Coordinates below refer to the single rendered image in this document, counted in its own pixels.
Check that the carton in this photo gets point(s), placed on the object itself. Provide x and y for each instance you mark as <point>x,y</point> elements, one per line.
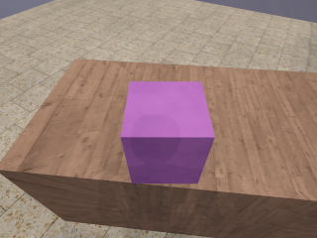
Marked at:
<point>167,132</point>

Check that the pedestal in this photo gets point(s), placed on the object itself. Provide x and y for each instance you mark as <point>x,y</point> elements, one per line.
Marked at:
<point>259,179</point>

